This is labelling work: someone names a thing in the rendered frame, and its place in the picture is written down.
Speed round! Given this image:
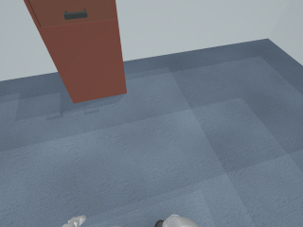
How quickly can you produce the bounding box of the handle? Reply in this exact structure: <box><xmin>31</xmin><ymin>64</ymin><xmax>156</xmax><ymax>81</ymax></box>
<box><xmin>63</xmin><ymin>9</ymin><xmax>88</xmax><ymax>20</ymax></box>

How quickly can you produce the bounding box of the cabinet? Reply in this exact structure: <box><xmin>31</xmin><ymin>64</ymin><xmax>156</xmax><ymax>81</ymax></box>
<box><xmin>24</xmin><ymin>0</ymin><xmax>127</xmax><ymax>104</ymax></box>

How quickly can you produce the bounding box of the robot right thigh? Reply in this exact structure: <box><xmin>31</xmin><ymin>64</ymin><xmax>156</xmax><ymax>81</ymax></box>
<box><xmin>162</xmin><ymin>216</ymin><xmax>199</xmax><ymax>227</ymax></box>

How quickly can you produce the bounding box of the drawer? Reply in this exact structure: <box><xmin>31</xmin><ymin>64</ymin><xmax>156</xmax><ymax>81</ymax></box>
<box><xmin>29</xmin><ymin>0</ymin><xmax>114</xmax><ymax>27</ymax></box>

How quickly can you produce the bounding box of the robot left hand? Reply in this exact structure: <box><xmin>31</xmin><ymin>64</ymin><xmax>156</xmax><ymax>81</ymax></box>
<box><xmin>63</xmin><ymin>215</ymin><xmax>86</xmax><ymax>227</ymax></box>

